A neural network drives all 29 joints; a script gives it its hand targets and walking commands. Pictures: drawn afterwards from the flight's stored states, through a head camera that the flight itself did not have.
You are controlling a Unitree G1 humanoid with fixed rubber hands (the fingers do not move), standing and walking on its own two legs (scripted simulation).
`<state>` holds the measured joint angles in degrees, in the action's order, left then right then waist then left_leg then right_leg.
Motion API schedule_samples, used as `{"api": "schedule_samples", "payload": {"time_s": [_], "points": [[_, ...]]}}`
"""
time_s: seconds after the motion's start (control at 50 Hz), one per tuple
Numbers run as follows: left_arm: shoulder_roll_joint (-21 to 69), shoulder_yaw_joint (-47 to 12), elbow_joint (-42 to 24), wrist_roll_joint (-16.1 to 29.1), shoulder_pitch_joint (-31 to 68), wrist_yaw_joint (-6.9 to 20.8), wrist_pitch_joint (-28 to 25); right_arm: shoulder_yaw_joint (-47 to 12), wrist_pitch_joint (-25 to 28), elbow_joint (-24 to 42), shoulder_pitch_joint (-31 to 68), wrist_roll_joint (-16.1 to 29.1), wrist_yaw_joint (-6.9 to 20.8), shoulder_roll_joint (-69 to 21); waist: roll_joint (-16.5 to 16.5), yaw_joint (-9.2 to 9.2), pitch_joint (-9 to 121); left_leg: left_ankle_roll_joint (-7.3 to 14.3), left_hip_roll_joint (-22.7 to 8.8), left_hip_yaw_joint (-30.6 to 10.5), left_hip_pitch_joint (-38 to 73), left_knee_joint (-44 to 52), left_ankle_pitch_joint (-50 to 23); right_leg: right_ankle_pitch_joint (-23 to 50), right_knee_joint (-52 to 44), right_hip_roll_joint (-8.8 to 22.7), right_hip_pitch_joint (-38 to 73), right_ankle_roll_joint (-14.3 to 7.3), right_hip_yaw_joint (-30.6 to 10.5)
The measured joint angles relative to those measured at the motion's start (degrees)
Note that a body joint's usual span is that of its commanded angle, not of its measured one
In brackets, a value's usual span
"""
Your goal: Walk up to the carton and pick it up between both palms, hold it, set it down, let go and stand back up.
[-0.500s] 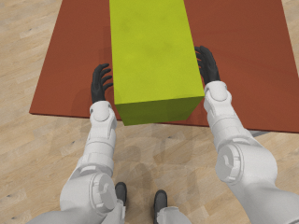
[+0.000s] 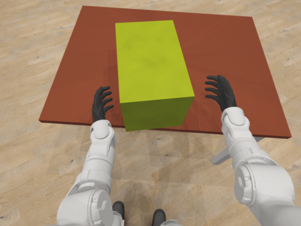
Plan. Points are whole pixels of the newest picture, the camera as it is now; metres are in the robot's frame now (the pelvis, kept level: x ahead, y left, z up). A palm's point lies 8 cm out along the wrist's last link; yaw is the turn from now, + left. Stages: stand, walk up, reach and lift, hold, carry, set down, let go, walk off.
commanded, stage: set down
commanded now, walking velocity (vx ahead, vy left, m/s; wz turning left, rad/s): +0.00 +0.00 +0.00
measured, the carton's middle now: (149, 76) +0.56 +0.06 -0.04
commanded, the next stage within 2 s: none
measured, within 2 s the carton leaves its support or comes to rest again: neither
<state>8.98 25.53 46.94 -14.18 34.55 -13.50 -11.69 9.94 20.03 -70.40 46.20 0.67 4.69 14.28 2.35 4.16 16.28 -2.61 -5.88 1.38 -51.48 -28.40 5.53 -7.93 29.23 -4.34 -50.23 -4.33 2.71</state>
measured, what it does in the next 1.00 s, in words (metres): stands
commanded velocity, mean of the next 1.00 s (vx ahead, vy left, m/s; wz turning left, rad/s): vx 0.00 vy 0.00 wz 0.00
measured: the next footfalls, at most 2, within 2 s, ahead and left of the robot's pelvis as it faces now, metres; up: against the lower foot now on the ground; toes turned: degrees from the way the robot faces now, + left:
none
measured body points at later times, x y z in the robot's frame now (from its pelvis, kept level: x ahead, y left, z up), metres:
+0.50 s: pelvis -0.02 +0.02 +0.00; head +0.07 +0.04 +0.44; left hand +0.35 +0.20 +0.00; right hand +0.39 -0.17 -0.01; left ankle +0.05 +0.17 -0.72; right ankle +0.03 -0.07 -0.72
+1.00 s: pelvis -0.02 +0.00 +0.00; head +0.04 +0.02 +0.45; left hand +0.30 +0.18 -0.01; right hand +0.33 -0.22 -0.02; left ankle +0.05 +0.17 -0.72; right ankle +0.03 -0.07 -0.72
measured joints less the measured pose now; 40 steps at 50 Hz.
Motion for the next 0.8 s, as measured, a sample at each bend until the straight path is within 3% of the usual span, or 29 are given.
{"api": "schedule_samples", "payload": {"time_s": [0.18, 0.3, 0.42, 0.5, 0.64, 0.8], "points": [[-3.6, -4.5, 0.1, 4.8, -0.2, -1.4, 0.9, -2.3, -5.2, -0.1, -0.1, 5.5, 3.2, 1.3, 0.0, 0.0, -2.6, 0.0, 0.0, 0.0, 3.5, -2.0, 0.1, 0.1, 1.3, 0.1, 3.8, 0.0, 0.0], [-5.6, -8.2, 1.5, 9.4, 0.5, -2.7, 3.3, -2.4, -7.8, 0.0, -0.4, 5.8, 4.7, 1.3, 0.0, 0.01, -5.0, 0.0, 0.1, -0.1, 3.3, -4.1, 0.6, 0.1, 2.6, 0.2, 4.0, 0.3, 0.0], [-5.6, -13.5, 0.9, 10.6, -0.6, -4.9, 4.5, -2.4, -6.5, 0.0, -4.0, 5.9, 5.5, 1.3, 0.0, 0.01, -5.0, 0.0, 0.1, -0.2, 2.4, -5.5, 1.4, 0.0, 2.8, 0.3, 3.7, 0.7, 0.0], [-5.6, -17.0, -4.6, 10.6, -5.0, -5.5, 4.8, -2.6, -3.2, 0.1, -8.4, 7.3, 6.0, 1.4, 0.0, 0.01, -4.8, 0.0, 0.1, -0.2, 3.3, -5.9, 2.0, -0.4, 2.8, 0.3, 4.8, 0.8, 0.0], [-5.6, -18.4, -10.6, 10.6, -13.9, -5.5, 4.9, -4.0, 1.6, 1.8, -17.2, 9.8, 7.1, 2.9, 0.0, 0.0, -4.7, 0.0, 0.1, -0.2, 8.0, -5.5, 3.0, -1.6, 2.8, 0.3, 9.3, 0.7, 0.0], [-5.6, -19.2, -10.7, 10.7, -17.9, -5.5, 4.8, -6.2, 2.4, 1.8, -19.8, 11.7, 8.6, 5.4, 0.0, 0.0, -7.4, 0.0, 0.1, -0.2, 12.9, -5.1, 3.2, -2.5, 3.8, 0.2, 13.6, 0.3, 0.0]]}}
